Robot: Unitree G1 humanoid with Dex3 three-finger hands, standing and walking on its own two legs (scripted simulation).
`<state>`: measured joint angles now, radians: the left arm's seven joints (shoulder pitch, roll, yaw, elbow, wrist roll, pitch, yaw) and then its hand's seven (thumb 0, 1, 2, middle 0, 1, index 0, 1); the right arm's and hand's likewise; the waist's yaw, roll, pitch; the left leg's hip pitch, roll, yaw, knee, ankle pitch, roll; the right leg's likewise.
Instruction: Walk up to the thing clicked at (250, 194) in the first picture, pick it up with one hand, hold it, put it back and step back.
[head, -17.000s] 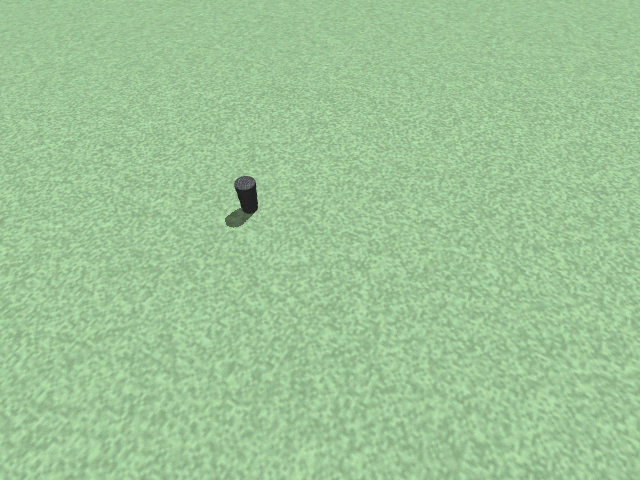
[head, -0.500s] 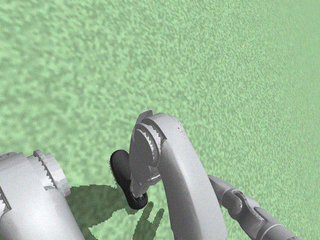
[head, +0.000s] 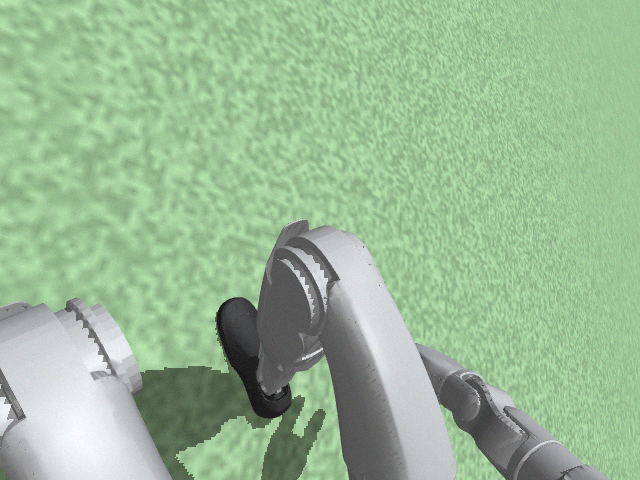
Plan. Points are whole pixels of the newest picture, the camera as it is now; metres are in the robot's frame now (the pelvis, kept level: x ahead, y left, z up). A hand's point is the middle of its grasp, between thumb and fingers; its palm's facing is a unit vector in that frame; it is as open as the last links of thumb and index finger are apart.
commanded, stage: close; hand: left
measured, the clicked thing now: out of the picture +0.49 +0.31 -0.22
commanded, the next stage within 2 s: settle in 0.38 s
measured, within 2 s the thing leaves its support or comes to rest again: leaves its support in 0.98 s
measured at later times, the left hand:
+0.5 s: hand out of the picture +0.47 +0.31 -0.19, palm faces +0.47 -0.88 -0.02, open 11.1 cm
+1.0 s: hand out of the picture +0.46 +0.31 -0.18, palm faces +0.44 -0.90 -0.02, open 11.6 cm
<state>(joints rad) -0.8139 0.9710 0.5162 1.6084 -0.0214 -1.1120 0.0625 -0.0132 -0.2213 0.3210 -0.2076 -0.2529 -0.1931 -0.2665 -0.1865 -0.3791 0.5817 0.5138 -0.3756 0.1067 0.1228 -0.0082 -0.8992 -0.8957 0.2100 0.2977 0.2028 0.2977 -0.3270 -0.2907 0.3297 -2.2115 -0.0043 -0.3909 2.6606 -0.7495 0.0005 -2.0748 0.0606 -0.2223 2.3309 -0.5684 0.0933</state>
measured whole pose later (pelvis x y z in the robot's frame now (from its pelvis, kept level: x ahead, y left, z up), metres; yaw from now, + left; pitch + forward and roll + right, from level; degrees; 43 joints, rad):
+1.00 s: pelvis +0.00 +0.00 +0.01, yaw +1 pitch +17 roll -20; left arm -0.77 0.90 0.53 1.36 0.01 -0.93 0.05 -0.01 -0.61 0.99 -0.68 -1.06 -0.65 -1.12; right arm -0.14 -0.36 0.52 0.53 -0.35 0.12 0.13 -0.01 -0.91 -0.90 0.21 0.30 0.20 0.30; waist -0.29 -0.27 0.31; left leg -2.21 -0.01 -0.38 2.62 -0.74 -0.01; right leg -2.07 0.03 -0.22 2.31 -0.58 0.08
